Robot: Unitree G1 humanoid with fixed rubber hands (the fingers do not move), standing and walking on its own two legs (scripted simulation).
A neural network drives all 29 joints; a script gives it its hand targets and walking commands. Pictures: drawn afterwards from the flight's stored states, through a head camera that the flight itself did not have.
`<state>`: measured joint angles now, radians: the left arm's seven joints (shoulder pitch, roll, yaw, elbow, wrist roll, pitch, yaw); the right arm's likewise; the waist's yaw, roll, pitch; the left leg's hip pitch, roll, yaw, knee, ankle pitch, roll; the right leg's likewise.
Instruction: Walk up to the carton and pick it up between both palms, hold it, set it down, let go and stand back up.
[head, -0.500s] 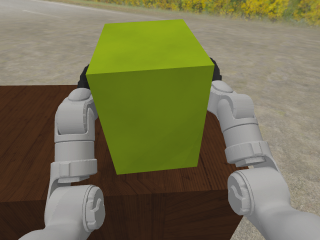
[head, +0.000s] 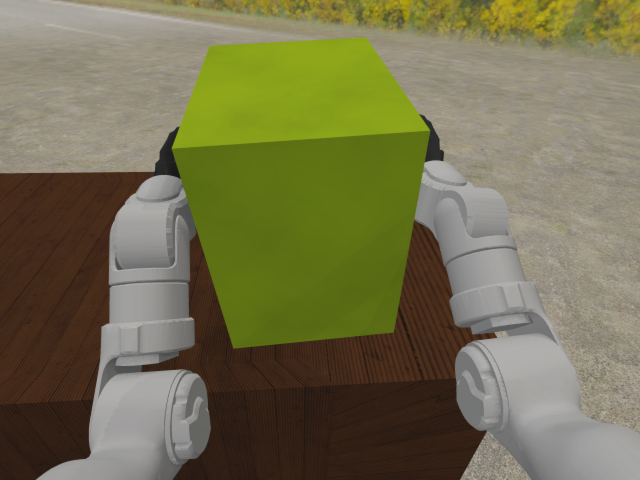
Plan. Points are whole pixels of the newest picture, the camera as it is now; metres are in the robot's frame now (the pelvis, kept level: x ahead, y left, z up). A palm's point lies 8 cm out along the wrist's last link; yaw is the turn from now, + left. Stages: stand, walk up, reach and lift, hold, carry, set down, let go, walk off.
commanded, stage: hold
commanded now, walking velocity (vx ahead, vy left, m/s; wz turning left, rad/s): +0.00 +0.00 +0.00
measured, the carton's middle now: (301, 188) +0.38 +0.03 +0.24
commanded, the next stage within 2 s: set down in 0.82 s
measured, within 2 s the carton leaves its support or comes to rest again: neither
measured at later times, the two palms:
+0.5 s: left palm (175, 192) +0.35 +0.17 +0.26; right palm (422, 178) +0.37 -0.11 +0.27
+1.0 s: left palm (176, 191) +0.36 +0.17 +0.25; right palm (421, 177) +0.37 -0.11 +0.27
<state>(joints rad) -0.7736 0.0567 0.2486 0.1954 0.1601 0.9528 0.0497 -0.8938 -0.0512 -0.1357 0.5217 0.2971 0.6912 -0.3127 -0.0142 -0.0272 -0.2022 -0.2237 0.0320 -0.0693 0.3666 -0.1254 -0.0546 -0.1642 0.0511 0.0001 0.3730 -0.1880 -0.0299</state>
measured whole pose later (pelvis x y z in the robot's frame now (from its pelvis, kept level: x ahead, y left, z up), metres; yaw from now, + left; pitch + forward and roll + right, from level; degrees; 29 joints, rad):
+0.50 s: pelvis +0.00 +0.00 +0.00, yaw +0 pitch -1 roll +0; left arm -0.77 0.06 0.25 0.21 0.16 0.94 0.05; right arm -0.89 -0.05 -0.14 0.52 0.29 0.69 -0.31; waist -0.01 -0.03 -0.19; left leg -0.22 0.03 -0.07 0.37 -0.13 -0.05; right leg -0.16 0.05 0.00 0.37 -0.19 -0.03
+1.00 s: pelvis +0.00 +0.00 +0.00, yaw +0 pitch -1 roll +0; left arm -0.77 0.07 0.25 0.23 0.16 0.89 0.03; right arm -0.89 -0.05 -0.12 0.52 0.28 0.66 -0.32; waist -0.01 -0.03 -0.18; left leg -0.22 0.03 -0.07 0.37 -0.13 -0.05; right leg -0.16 0.05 0.00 0.37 -0.19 -0.03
